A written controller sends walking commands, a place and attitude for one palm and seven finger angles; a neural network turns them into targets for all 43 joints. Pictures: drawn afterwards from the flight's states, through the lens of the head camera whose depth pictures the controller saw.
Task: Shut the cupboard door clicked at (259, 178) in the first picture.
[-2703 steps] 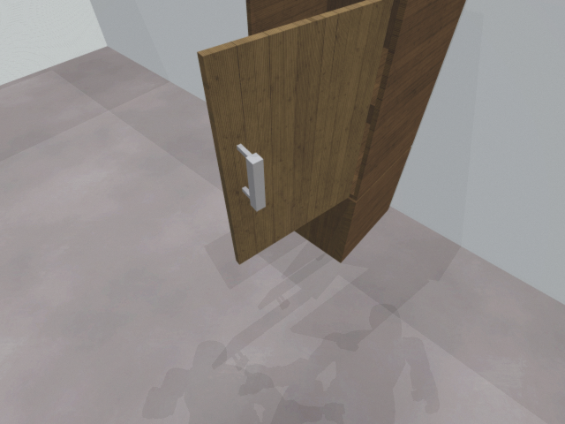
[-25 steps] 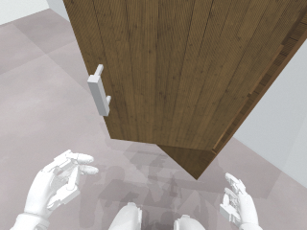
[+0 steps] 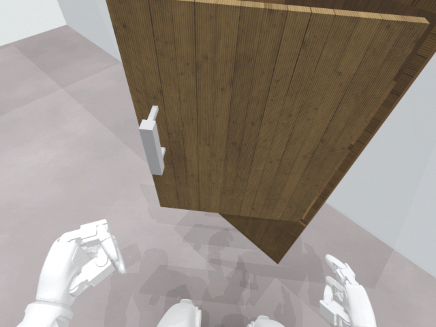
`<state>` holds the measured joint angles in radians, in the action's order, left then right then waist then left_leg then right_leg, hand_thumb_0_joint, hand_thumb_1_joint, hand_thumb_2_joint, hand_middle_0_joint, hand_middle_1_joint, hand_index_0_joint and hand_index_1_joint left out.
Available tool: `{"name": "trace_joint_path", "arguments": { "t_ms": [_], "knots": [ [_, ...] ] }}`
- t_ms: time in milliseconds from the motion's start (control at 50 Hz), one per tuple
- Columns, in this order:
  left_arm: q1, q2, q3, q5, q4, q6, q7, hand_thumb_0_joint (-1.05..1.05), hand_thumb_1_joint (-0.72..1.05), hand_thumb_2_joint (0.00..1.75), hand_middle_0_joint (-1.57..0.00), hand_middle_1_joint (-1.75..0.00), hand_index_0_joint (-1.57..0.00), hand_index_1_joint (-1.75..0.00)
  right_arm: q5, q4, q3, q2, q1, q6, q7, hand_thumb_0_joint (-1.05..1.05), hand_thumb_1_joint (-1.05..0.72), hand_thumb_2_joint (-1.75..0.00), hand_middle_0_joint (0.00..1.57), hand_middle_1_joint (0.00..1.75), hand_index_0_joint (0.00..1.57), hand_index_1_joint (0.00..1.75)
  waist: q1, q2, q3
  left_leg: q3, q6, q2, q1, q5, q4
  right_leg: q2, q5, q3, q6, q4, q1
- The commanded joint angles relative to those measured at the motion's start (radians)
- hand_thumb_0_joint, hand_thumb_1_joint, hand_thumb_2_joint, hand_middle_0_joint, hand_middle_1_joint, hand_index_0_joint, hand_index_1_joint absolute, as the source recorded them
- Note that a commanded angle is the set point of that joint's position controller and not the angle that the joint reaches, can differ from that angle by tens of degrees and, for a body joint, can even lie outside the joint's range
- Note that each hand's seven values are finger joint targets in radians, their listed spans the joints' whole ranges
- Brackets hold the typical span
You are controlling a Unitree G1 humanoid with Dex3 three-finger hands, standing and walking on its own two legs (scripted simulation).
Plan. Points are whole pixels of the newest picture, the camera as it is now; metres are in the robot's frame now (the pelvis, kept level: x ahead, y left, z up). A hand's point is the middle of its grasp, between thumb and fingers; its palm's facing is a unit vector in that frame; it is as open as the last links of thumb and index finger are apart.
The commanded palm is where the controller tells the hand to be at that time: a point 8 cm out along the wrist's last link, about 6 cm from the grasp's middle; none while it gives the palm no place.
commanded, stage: raise the hand and make a fist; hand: left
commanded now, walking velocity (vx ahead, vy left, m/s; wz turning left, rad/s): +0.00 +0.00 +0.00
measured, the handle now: (155, 141) +0.45 +0.16 +0.07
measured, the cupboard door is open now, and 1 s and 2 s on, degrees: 37 37 37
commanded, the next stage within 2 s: bring the fist close to the handle in 0.70 s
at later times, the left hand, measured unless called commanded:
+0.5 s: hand (113, 246) +0.23 +0.18 +0.08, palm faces -0.04 -1.00 -0.04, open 3.1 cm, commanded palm +0.20 +0.23 +0.08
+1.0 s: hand (127, 239) +0.24 +0.16 +0.07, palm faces -0.05 -1.00 -0.03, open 3.1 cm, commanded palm +0.23 +0.21 +0.08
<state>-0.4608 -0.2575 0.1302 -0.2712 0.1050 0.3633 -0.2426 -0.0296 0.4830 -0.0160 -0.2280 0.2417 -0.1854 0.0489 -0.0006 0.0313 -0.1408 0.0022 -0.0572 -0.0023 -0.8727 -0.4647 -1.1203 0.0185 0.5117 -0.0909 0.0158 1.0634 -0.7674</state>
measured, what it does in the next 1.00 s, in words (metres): stands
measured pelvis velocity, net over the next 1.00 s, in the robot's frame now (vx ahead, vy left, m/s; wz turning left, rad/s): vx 0.00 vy -0.02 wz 0.01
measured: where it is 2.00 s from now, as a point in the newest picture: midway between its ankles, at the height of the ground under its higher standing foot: outside the picture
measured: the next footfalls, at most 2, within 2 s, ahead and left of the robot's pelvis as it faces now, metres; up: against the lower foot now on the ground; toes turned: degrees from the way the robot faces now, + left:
none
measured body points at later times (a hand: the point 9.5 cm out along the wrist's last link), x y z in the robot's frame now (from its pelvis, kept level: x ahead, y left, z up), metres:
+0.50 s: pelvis +0.01 -0.01 +0.01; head +0.04 +0.00 +0.46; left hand +0.22 +0.23 +0.08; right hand +0.18 -0.24 -0.05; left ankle +0.05 +0.08 -0.66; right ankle +0.01 -0.12 -0.66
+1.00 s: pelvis +0.00 -0.02 +0.01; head +0.04 -0.01 +0.46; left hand +0.24 +0.22 +0.08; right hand +0.18 -0.25 -0.06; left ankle +0.05 +0.08 -0.66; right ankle +0.01 -0.12 -0.66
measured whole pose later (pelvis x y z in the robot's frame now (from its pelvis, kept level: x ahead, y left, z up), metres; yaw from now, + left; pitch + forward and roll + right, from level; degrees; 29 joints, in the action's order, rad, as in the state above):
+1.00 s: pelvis +0.00 -0.02 +0.01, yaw +0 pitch +11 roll -3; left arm -0.29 -0.25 0.13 -0.28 -0.02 0.34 -0.27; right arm -0.03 0.51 -0.03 -0.25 0.25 -0.18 0.05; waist 0.00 0.05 -0.13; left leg -0.01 -0.04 -0.01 -0.82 -0.45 -1.08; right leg 0.03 0.51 -0.10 0.04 1.04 -0.72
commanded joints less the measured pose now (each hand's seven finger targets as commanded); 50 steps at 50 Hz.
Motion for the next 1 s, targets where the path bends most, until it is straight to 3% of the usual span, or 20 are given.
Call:
{"name": "trace_joint_path", "arguments": {
  "t_ms": [0, 140, 180, 220, 240, 340, 440, 480, 520, 600, 680, 780, 840, 900, 980],
  "knots": [
    [0.068, -0.111, 0.065, -0.02, 0.198, 0.052, -0.002, 0.0, 0.9, 0.9, -1.3, -1.5, -1.3, -1.5, -0.008, -0.162, 0.048, -0.145, -0.044, -0.055, 0.009, 0.0, -0.9, -0.9, 0.2, 0.3, 0.2, 0.3, -0.004, 0.044, -0.14, -0.113, 0.042, -0.015, 0.227, 0.04, 0.263, 0.022, -0.072, 0.022, 0.02, -0.164, 0.014],
    [0.114, -0.12, 0.068, -0.022, 0.182, 0.036, -0.009, 0.0, 0.9, 0.9, -1.3, -1.5, -1.3, -1.5, -0.006, -0.156, 0.037, -0.148, -0.038, -0.059, 0.007, 0.0, -0.9, -0.9, 0.2, 0.3, 0.2, 0.3, -0.006, 0.07, -0.133, -0.108, 0.042, -0.012, 0.256, 0.075, 0.274, 0.022, -0.104, 0.025, 0.022, -0.184, 0.04],
    [0.126, -0.126, 0.081, -0.028, 0.165, 0.027, -0.012, 0.0, 0.9, 0.9, -1.3, -1.5, -1.3, -1.5, -0.008, -0.153, 0.037, -0.148, -0.033, -0.058, 0.008, 0.0, -0.9, -0.9, 0.2, 0.3, 0.2, 0.3, -0.009, 0.033, -0.129, -0.102, 0.04, -0.01, 0.25, 0.071, 0.274, 0.021, -0.099, 0.026, 0.018, -0.199, 0.054],
    [0.142, -0.141, 0.092, -0.03, 0.155, 0.023, -0.015, 0.0, 0.9, 0.9, -1.3, -1.5, -1.3, -1.5, -0.007, -0.148, 0.036, -0.15, -0.034, -0.06, 0.011, 0.0, -0.9, -0.9, 0.2, 0.3, 0.2, 0.3, -0.007, 0.03, -0.127, -0.098, 0.036, -0.007, 0.248, 0.092, 0.27, 0.021, -0.113, 0.034, 0.021, -0.207, 0.072],
    [0.149, -0.134, 0.081, -0.028, 0.167, 0.023, -0.019, 0.0, 0.9, 0.9, -1.3, -1.5, -1.3, -1.5, -0.01, -0.151, 0.035, -0.15, -0.035, -0.061, 0.009, 0.0, -0.9, -0.9, 0.2, 0.3, 0.2, 0.3, -0.005, 0.062, -0.137, -0.093, 0.038, -0.008, 0.261, 0.097, 0.274, 0.018, -0.112, 0.034, 0.02, -0.207, 0.071],
    [0.133, -0.125, 0.09, -0.037, 0.134, 0.019, -0.024, 0.0, 0.9, 0.9, -1.3, -1.5, -1.3, -1.5, -0.009, -0.142, 0.039, -0.147, -0.029, -0.064, 0.008, 0.0, -0.9, -0.9, 0.2, 0.3, 0.2, 0.3, 0.0, 0.022, -0.146, -0.081, 0.039, -0.004, 0.271, 0.166, 0.267, 0.017, -0.173, 0.034, 0.019, -0.208, 0.105],
    [0.141, -0.123, 0.088, -0.039, 0.134, 0.03, -0.033, 0.0, 0.9, 0.9, -1.3, -1.5, -1.3, -1.5, -0.008, -0.139, 0.043, -0.147, -0.03, -0.062, 0.005, 0.0, -0.9, -0.9, 0.2, 0.3, 0.2, 0.3, 0.0, 0.027, -0.156, -0.065, 0.036, 0.0, 0.264, 0.199, 0.248, 0.012, -0.208, 0.045, 0.016, -0.204, 0.115],
    [0.15, -0.13, 0.094, -0.044, 0.145, 0.04, -0.031, 0.0, 0.9, 0.9, -1.3, -1.5, -1.3, -1.5, -0.007, -0.138, 0.044, -0.145, -0.031, -0.063, 0.003, 0.0, -0.9, -0.9, 0.2, 0.3, 0.2, 0.3, 0.0, 0.036, -0.156, -0.063, 0.037, 0.001, 0.262, 0.191, 0.245, 0.012, -0.2, 0.048, 0.016, -0.204, 0.107],
    [0.15, -0.14, 0.104, -0.042, 0.132, 0.047, -0.028, 0.0, 0.9, 0.9, -1.3, -1.5, -1.3, -1.5, -0.008, -0.134, 0.046, -0.148, -0.028, -0.059, 0.004, 0.0, -0.9, -0.9, 0.2, 0.3, 0.2, 0.3, 0.002, -0.002, -0.148, -0.064, 0.034, 0.0, 0.243, 0.178, 0.241, 0.013, -0.184, 0.056, 0.017, -0.209, 0.116],
    [0.154, -0.134, 0.095, -0.043, 0.14, 0.054, -0.03, 0.0, 0.9, 0.9, -1.3, -1.5, -1.3, -1.5, -0.01, -0.136, 0.045, -0.145, -0.035, -0.057, 0.003, 0.0, -0.9, -0.9, 0.2, 0.3, 0.2, 0.3, 0.001, 0.034, -0.152, -0.055, 0.033, 0.003, 0.238, 0.153, 0.236, 0.008, -0.155, 0.067, 0.014, -0.216, 0.107],
    [0.151, -0.132, 0.093, -0.046, 0.127, 0.042, -0.035, 0.0, 0.9, 0.9, -1.3, -1.5, -1.3, -1.5, -0.011, -0.14, 0.045, -0.144, -0.037, -0.05, 0.006, 0.0, -0.9, -0.9, 0.2, 0.3, 0.2, 0.3, -0.003, 0.009, -0.141, -0.053, 0.03, 0.003, 0.227, 0.154, 0.229, 0.009, -0.159, 0.076, 0.01, -0.223, 0.11],
    [0.156, -0.132, 0.098, -0.05, 0.139, 0.047, -0.034, 0.0, 0.9, 0.9, -1.3, -1.5, -1.3, -1.5, -0.012, -0.141, 0.042, -0.139, -0.04, -0.049, 0.006, 0.0, -0.9, -0.9, 0.2, 0.3, 0.2, 0.3, 0.001, 0.024, -0.153, -0.05, 0.029, 0.004, 0.224, 0.156, 0.222, 0.007, -0.156, 0.084, 0.011, -0.223, 0.117],
    [0.268, -0.111, 0.051, -0.039, 0.133, 0.053, -0.033, 0.0, 0.9, 0.9, -1.3, -1.5, -1.3, -1.5, -0.01, -0.128, 0.037, -0.145, -0.039, -0.052, 0.01, 0.0, -0.9, -0.9, 0.2, 0.3, 0.2, 0.3, -0.027, 0.017, -0.137, -0.057, 0.026, 0.002, 0.216, 0.134, 0.21, 0.007, -0.136, 0.081, 0.009, -0.214, 0.079],
    [0.293, -0.123, 0.067, -0.037, 0.09, 0.047, -0.03, 0.0, 0.9, 0.9, -1.3, -1.5, -1.3, -1.5, -0.013, -0.122, 0.039, -0.149, -0.037, -0.054, 0.013, 0.0, -0.9, -0.9, 0.2, 0.3, 0.2, 0.3, -0.022, 0.005, -0.14, -0.057, 0.027, 0.0, 0.206, 0.109, 0.209, 0.006, -0.098, 0.09, 0.009, -0.222, 0.072],
    [0.321, -0.105, 0.035, -0.024, 0.098, 0.026, -0.018, 0.0, 0.9, 0.9, -1.3, -1.5, -1.3, -1.5, -0.015, -0.126, 0.038, -0.147, -0.034, -0.053, 0.01, 0.0, -0.9, -0.9, 0.2, 0.3, 0.2, 0.3, -0.013, 0.037, -0.183, -0.062, 0.027, 0.0, 0.253, 0.135, 0.23, 0.006, -0.145, 0.073, 0.011, -0.212, 0.09]
  ]
}}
